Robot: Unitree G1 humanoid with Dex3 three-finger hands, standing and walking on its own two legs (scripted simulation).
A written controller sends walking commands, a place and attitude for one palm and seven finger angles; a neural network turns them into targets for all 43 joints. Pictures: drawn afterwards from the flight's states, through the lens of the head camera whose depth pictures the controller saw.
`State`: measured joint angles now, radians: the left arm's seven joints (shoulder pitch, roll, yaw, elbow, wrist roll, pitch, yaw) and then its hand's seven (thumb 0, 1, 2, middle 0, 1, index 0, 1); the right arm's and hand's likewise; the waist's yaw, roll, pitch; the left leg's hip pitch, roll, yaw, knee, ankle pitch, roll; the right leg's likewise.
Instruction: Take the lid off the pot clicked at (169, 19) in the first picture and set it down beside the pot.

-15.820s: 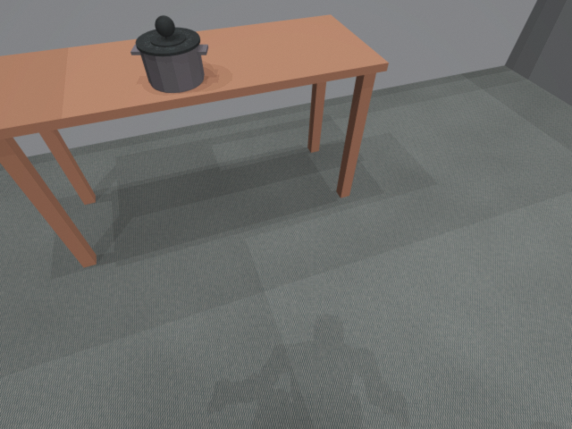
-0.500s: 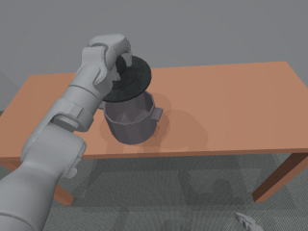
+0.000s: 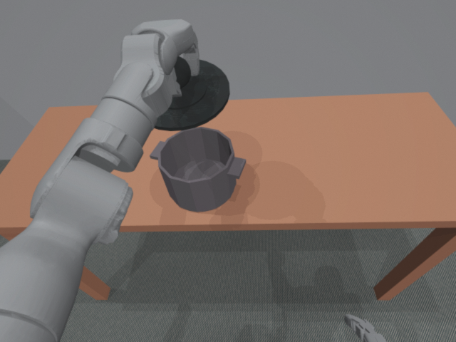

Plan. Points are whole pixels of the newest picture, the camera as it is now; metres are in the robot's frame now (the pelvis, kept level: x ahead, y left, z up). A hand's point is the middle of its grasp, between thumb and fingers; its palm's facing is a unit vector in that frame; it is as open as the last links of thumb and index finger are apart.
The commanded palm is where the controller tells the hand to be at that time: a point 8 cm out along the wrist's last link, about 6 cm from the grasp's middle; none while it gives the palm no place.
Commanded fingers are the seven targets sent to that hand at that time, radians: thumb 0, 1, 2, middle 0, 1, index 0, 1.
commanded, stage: lift the lid straight up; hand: left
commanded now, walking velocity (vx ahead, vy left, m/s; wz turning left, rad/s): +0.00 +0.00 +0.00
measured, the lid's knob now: (175, 72) +0.50 +0.08 +0.23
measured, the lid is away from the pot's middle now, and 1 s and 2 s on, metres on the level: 0.01 0.10 0.22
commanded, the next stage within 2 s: move the lid sideways beside the pot in 0.12 s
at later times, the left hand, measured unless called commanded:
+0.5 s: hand (161, 76) +0.49 +0.10 +0.24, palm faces -0.22 -0.04 -0.97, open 7.9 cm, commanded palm +0.47 +0.11 +0.31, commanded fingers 0.00 0.62 0.97 -0.86 -1.03 -0.86 -1.02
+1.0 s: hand (116, 83) +0.48 +0.17 +0.23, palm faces -0.23 -0.03 -0.97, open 7.9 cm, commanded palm +0.47 +0.18 +0.31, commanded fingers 0.00 0.62 0.97 -0.86 -1.03 -0.86 -1.02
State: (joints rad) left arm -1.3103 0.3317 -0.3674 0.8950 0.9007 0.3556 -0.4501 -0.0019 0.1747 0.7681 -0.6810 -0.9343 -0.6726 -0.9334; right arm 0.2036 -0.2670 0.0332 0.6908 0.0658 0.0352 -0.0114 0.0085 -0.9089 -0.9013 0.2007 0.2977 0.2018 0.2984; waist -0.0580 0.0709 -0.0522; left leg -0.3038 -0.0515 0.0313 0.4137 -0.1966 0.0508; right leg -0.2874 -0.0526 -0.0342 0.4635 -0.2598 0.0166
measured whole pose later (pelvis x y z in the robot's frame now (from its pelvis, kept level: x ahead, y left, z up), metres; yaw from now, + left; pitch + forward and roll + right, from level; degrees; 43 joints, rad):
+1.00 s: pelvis +0.00 +0.00 +0.00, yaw +0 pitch +5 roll +0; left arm -1.22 0.53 -0.29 0.81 0.93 0.27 -0.53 0.00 0.18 0.77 -0.68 -0.94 -0.67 -0.94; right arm 0.19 -0.28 0.03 0.65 0.08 0.07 -0.02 0.01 -0.91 -0.90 0.20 0.30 0.20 0.30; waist -0.06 0.05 -0.03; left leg -0.31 -0.04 0.02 0.42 -0.20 0.06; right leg -0.27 -0.04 -0.04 0.43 -0.24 0.02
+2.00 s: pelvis +0.00 +0.01 +0.00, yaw +0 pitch +6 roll -1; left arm -1.20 0.77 -0.17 0.88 0.96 0.10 -0.57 0.00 0.18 0.76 -0.68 -0.94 -0.67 -0.94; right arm 0.26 -0.30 0.02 0.66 0.10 0.13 -0.04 0.01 -0.91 -0.90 0.20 0.30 0.20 0.30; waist -0.08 0.04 -0.02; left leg -0.35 -0.04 0.01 0.45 -0.21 0.07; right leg -0.28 -0.04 -0.05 0.39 -0.22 0.03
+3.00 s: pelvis +0.00 +0.02 +0.00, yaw +0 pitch +8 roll -2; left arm -1.13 0.79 -0.12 0.92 0.95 0.00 -0.54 0.00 0.18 0.76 -0.68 -0.94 -0.67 -0.94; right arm 0.28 -0.30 0.01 0.66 0.09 0.13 -0.04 0.01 -0.91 -0.90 0.20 0.30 0.20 0.30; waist -0.09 0.04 -0.01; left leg -0.39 -0.04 0.02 0.47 -0.23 0.08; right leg -0.31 -0.04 -0.04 0.39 -0.22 0.03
